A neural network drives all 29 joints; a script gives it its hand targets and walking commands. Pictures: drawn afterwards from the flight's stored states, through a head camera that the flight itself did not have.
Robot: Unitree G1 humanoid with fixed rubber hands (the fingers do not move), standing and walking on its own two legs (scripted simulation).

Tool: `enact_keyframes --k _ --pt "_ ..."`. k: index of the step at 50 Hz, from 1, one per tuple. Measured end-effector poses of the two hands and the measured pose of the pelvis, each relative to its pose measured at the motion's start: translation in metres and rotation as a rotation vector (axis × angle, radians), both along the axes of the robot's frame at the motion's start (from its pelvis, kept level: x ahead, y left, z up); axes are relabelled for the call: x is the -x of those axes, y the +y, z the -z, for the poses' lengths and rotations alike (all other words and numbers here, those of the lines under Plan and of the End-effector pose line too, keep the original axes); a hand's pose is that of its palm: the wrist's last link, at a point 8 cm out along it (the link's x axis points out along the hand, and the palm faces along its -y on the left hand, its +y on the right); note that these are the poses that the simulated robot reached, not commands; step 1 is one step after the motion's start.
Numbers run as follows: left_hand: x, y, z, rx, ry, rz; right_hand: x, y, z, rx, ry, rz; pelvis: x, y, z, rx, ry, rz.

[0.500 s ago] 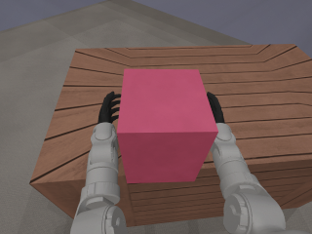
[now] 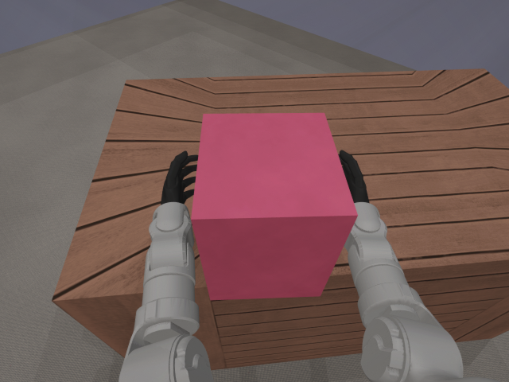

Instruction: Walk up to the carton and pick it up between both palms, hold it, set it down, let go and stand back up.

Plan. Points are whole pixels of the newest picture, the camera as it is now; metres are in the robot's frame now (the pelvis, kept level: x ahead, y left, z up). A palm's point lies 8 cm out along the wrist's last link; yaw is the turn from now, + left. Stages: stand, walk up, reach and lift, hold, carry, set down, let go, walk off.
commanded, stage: set down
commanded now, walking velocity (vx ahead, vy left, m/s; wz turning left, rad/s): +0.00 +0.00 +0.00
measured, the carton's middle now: (265, 210) +0.37 +0.03 +0.05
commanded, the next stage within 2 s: none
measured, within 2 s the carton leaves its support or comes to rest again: neither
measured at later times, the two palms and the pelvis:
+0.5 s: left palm (175, 201) +0.36 +0.17 +0.08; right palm (353, 199) +0.38 -0.12 +0.08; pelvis +0.00 +0.00 +0.00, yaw +0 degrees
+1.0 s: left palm (173, 198) +0.39 +0.18 +0.06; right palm (376, 188) +0.42 -0.17 +0.07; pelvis +0.00 +0.00 -0.01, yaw -4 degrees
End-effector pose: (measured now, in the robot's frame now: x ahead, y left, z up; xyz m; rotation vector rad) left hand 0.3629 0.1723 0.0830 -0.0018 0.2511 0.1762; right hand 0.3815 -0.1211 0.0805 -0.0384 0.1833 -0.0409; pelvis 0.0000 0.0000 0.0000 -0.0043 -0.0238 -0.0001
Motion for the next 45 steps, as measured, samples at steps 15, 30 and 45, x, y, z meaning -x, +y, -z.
enact_keyframes --k 15,30,45 --pt "0.000 0.000 0.001 -0.005 -0.006 0.007 0.000 0.000 0.002 0.000 -0.018 0.000 -0.001 0.000 0.000 -0.001 -0.009 0.000" --pt "-0.006 0.001 0.015 -0.052 0.019 0.008 -0.001 -0.004 0.015 0.040 0.023 -0.031 -0.001 0.002 0.001 0.000 0.003 0.017" --pt "-0.029 0.002 0.045 -0.023 0.065 -0.013 -0.030 -0.033 0.043 -0.012 0.111 0.022 -0.004 0.005 0.011 0.022 0.232 0.058"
